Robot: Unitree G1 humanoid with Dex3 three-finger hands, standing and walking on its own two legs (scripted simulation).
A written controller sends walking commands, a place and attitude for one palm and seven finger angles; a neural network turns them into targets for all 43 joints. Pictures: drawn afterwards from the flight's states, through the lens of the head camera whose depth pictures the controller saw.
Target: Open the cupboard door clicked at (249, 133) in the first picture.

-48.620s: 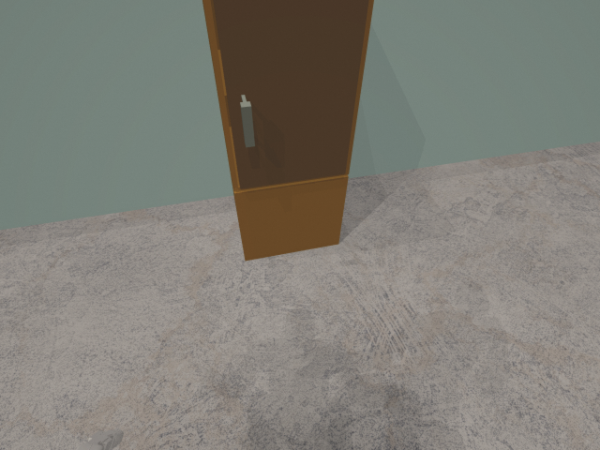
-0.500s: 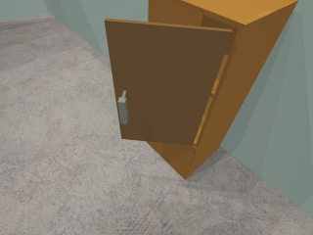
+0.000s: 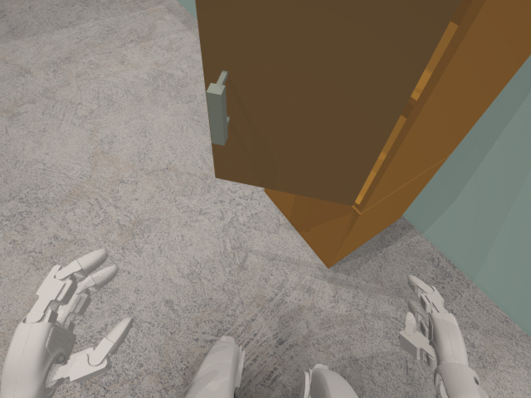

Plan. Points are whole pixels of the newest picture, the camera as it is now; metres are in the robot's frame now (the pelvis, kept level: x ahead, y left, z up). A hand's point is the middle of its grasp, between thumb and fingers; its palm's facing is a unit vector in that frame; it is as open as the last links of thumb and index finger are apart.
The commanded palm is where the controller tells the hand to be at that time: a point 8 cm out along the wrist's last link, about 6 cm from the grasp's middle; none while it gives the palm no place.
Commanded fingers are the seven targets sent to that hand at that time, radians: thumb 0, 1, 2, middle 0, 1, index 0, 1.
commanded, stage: raise the hand with hooked fingers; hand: left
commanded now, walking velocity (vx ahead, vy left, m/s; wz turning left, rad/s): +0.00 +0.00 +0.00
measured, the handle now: (221, 108) +0.60 +0.18 +0.04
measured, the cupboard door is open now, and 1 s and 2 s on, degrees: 43 43 43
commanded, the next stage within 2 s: move the hooked fingers beside the handle in 1.52 s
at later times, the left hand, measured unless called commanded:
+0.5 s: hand (119, 285) +0.24 +0.24 +0.03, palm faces -0.11 -0.99 -0.05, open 12.5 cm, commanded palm +0.22 +0.30 +0.05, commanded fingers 0.00 -0.38 0.35 -0.29 -1.12 -0.29 -1.12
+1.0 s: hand (81, 237) +0.29 +0.30 +0.06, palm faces -0.06 -0.99 -0.09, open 14.0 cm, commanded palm +0.27 +0.35 +0.06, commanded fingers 0.00 -0.50 0.30 -0.30 -1.20 -0.30 -1.20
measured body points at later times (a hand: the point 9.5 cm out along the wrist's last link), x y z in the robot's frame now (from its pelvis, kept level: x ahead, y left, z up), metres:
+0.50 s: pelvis +0.00 +0.02 +0.00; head +0.10 +0.03 +0.44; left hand +0.24 +0.29 +0.03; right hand +0.16 -0.26 -0.08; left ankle +0.05 +0.12 -0.62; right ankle +0.01 -0.09 -0.62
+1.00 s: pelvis +0.00 +0.04 +0.01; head +0.09 +0.07 +0.45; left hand +0.28 +0.35 +0.07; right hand +0.17 -0.21 -0.06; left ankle +0.05 +0.12 -0.62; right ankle +0.01 -0.09 -0.62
